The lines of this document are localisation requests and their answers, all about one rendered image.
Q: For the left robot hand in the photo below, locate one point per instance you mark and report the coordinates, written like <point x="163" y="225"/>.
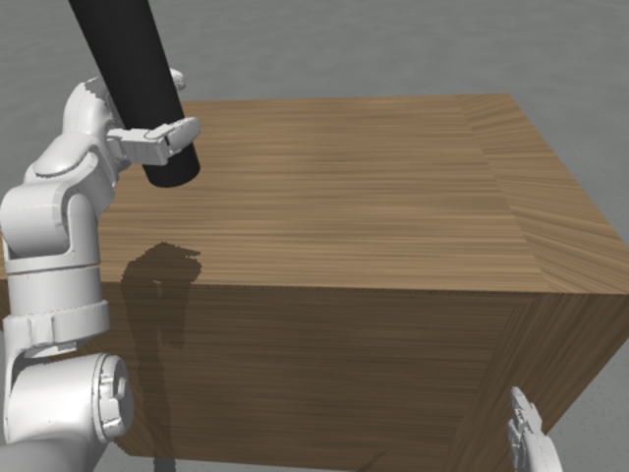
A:
<point x="91" y="110"/>

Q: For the right robot hand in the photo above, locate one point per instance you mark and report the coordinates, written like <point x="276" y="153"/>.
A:
<point x="530" y="449"/>

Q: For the bottle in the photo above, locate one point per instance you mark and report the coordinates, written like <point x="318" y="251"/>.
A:
<point x="124" y="41"/>

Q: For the left robot arm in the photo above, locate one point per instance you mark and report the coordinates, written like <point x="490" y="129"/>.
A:
<point x="59" y="416"/>

